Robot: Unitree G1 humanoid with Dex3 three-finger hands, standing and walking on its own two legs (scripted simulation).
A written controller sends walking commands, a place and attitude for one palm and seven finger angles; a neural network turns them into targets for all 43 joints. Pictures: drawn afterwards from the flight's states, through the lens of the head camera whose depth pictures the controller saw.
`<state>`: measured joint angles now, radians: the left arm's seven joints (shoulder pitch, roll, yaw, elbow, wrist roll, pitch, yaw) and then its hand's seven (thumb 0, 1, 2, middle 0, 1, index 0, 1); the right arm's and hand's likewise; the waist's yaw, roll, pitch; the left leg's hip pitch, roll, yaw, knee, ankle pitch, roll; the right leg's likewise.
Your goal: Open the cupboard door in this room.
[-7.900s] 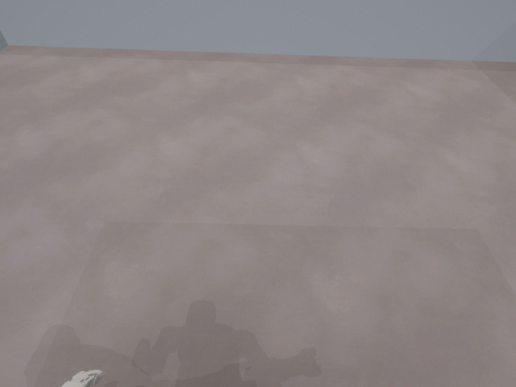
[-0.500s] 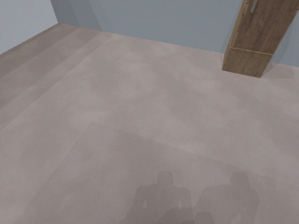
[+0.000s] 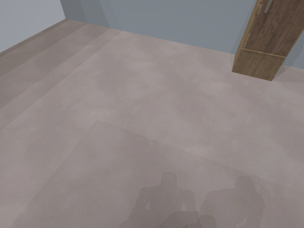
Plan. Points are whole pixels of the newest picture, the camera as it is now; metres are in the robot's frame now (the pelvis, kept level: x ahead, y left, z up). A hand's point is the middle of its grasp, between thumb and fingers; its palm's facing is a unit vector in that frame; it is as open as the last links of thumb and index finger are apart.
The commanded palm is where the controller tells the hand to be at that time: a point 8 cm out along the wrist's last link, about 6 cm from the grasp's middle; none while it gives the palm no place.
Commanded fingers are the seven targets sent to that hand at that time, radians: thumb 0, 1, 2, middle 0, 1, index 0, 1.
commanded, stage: stand and wait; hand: left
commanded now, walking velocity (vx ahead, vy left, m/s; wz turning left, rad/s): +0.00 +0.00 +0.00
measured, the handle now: (269, 2) +1.85 -0.88 -0.02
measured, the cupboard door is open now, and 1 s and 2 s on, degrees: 0 0 0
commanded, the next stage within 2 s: turn or walk to find it in 0.12 s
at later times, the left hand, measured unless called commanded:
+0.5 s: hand out of the picture +0.01 +0.19 -0.19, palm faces +0.10 -0.97 -0.21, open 7.4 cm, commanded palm none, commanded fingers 0.00 0.90 0.90 -0.20 -0.30 -0.20 -0.30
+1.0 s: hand out of the picture +0.00 +0.21 -0.17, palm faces +0.07 -0.96 -0.26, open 7.4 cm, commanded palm none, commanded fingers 0.00 0.90 0.90 -0.20 -0.30 -0.20 -0.30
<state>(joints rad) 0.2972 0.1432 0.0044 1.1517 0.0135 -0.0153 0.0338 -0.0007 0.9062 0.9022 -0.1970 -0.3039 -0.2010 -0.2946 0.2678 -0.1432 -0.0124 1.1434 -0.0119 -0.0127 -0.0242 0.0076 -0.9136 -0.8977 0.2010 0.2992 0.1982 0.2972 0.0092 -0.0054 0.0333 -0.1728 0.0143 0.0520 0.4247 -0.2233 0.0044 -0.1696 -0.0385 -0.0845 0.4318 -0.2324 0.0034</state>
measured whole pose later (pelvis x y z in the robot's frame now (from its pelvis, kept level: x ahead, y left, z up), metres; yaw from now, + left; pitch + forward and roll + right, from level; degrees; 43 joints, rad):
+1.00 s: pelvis +0.00 +0.00 +0.00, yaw +2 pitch -2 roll +0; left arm 0.23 0.23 0.02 1.14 0.02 -0.02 0.02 0.00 0.90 0.90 -0.20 -0.30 -0.20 -0.29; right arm 0.19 -0.23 -0.01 1.12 -0.01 -0.01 -0.01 0.01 -0.91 -0.90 0.20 0.30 0.20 0.30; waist 0.02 0.00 0.05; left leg -0.16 0.01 0.02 0.40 -0.20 0.00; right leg -0.14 -0.04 -0.12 0.39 -0.22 0.00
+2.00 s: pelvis -0.01 -0.05 -0.01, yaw +14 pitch +1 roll +1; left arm 0.14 0.21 0.04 0.97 0.01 0.01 0.02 0.00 0.91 0.90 -0.20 -0.30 -0.20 -0.29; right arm 0.23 -0.22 -0.06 1.00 -0.03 0.04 -0.01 0.01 -0.91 -0.90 0.21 0.30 0.20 0.30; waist -0.02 0.03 0.07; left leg -0.34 -0.05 -0.16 0.50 -0.17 -0.04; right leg -0.26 -0.02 -0.01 0.58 -0.35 0.05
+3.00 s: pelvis -0.08 -0.07 +0.00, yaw +39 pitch +0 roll +0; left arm 0.12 0.23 0.06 0.94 0.01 0.05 0.02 0.00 0.91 0.90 -0.20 -0.30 -0.20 -0.29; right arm 0.24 -0.20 -0.05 0.98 -0.03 0.03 0.00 0.01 -0.91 -0.90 0.21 0.30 0.20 0.30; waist -0.03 -0.01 0.07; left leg -0.25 -0.05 -0.05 0.45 -0.20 0.04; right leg -0.37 -0.05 -0.01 0.85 -0.44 0.08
